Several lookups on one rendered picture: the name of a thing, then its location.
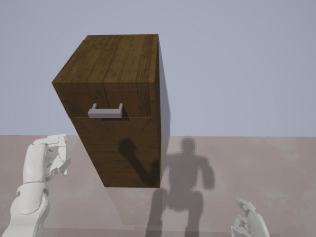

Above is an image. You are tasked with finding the handle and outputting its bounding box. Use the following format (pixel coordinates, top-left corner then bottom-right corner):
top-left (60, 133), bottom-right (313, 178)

top-left (88, 103), bottom-right (123, 119)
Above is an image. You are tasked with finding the left robot forearm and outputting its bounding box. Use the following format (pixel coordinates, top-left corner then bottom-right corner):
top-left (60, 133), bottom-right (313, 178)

top-left (2, 181), bottom-right (50, 237)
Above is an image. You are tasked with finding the robot left hand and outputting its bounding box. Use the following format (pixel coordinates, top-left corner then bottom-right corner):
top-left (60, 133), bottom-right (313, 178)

top-left (23, 134), bottom-right (71, 184)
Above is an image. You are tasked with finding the drawer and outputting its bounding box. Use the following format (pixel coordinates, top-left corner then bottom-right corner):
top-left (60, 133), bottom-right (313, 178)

top-left (62, 89), bottom-right (151, 117)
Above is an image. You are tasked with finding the cabinet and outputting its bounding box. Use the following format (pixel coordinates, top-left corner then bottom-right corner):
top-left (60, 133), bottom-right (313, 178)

top-left (52, 34), bottom-right (161, 188)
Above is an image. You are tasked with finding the robot right hand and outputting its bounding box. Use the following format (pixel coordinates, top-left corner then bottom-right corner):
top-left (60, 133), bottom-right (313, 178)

top-left (231, 197), bottom-right (270, 237)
